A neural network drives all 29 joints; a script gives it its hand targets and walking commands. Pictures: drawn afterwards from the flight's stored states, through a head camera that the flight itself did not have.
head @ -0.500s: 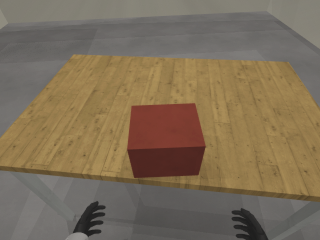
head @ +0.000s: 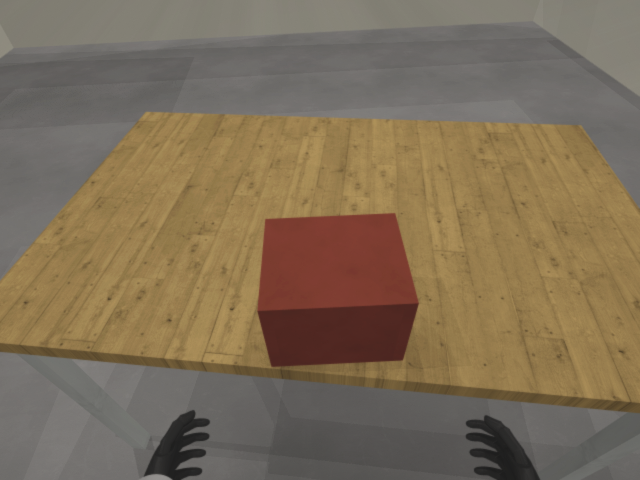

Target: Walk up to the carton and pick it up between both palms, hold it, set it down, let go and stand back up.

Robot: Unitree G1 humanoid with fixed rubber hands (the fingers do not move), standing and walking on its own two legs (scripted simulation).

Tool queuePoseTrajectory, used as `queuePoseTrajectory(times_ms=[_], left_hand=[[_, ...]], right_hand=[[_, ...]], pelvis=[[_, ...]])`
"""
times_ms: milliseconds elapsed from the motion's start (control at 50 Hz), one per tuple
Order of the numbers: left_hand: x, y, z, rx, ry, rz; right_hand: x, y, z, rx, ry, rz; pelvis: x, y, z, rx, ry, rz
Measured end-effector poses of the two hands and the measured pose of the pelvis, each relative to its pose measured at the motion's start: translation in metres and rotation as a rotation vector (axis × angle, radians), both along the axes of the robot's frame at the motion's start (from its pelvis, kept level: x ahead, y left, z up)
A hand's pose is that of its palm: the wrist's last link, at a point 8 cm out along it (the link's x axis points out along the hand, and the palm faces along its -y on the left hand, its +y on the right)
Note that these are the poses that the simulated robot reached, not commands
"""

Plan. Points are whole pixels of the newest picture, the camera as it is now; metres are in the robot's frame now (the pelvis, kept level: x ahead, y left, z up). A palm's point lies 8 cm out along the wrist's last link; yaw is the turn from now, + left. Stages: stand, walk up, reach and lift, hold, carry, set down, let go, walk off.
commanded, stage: let go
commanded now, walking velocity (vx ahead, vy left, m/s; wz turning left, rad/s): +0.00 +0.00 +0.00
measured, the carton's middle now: (333, 289) +0.40 +0.01 -0.01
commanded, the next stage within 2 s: stand in 0.16 s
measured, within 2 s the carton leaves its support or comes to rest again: neither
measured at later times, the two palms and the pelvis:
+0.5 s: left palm out of the picture +0.07 +0.24 -0.12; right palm out of the picture +0.09 -0.24 -0.13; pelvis +0.00 -0.01 -0.01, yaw +6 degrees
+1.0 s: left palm out of the picture -0.03 +0.23 -0.14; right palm out of the picture +0.06 -0.23 -0.14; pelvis -0.01 -0.01 -0.01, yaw +9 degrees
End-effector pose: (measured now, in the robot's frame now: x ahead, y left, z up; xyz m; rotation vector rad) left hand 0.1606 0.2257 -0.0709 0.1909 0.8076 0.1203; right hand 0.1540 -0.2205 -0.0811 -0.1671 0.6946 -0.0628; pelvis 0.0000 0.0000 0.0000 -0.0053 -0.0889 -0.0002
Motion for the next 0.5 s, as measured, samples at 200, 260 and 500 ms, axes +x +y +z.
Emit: queuePoseTrajectory(times_ms=[200, 260, 500], left_hand=[[0.003, -0.006, 0.000, -0.007, -0.018, -0.010], [-0.003, 0.000, -0.004, 0.001, -0.041, 0.013], [-0.093, 0.019, -0.048, 0.000, 0.171, 0.192]], right_hand=[[-0.002, -0.004, -0.002, -0.003, 0.007, -0.002], [-0.019, -0.011, -0.018, -0.031, 0.147, -0.011], [-0.060, -0.021, -0.046, -0.065, 0.380, -0.004]], pelvis=[[0.001, -0.003, -0.001, -0.001, 0.009, 0.006], [-0.001, -0.005, -0.004, -0.005, 0.039, 0.049], [-0.003, -0.008, -0.012, -0.012, 0.091, 0.108]])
